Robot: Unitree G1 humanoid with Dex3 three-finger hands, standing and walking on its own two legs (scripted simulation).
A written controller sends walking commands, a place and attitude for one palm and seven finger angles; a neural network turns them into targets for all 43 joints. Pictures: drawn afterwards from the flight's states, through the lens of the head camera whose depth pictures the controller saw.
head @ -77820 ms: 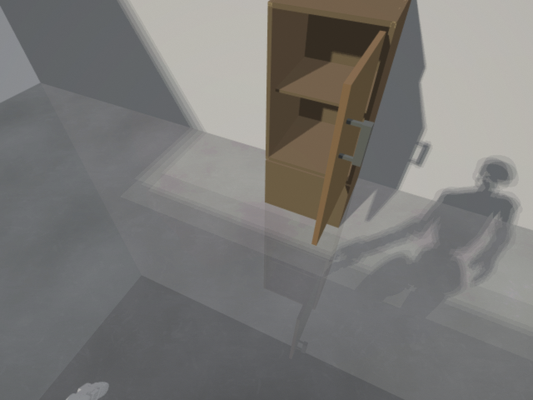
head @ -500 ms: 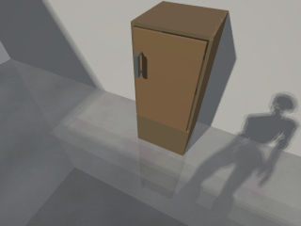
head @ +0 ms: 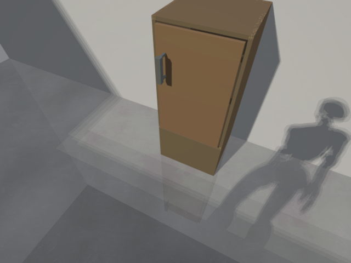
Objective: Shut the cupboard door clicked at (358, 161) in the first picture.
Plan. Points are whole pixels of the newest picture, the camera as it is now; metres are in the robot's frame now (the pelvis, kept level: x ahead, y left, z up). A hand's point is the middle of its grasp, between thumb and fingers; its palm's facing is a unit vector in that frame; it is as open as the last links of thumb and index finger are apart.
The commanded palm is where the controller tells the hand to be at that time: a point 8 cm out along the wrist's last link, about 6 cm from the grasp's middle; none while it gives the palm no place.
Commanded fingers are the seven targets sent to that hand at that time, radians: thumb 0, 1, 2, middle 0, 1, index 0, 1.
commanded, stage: look to check the result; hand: left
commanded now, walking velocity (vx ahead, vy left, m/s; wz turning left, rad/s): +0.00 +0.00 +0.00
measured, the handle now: (161, 68) +0.87 +0.11 -0.03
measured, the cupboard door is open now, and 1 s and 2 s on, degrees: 0 0 0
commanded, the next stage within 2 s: stand and wait in 0.30 s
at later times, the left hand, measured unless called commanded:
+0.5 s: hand out of the picture +0.00 +0.17 -0.18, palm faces +0.03 -0.98 -0.21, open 7.4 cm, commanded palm none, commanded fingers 0.00 0.90 0.90 -0.20 -0.30 -0.20 -0.30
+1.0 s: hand out of the picture -0.01 +0.17 -0.17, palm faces +0.04 -0.97 -0.22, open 7.4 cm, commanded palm none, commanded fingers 0.00 0.90 0.90 -0.20 -0.30 -0.20 -0.30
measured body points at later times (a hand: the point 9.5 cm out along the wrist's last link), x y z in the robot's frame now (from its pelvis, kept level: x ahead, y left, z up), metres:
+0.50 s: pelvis +0.01 -0.01 +0.00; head +0.01 -0.01 +0.45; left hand +0.00 +0.22 -0.16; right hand +0.02 -0.25 -0.16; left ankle +0.05 +0.11 -0.74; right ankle -0.05 -0.10 -0.74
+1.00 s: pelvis +0.01 -0.02 +0.00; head +0.02 -0.02 +0.45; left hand -0.01 +0.22 -0.16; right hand +0.02 -0.25 -0.16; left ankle +0.05 +0.11 -0.74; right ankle -0.05 -0.10 -0.74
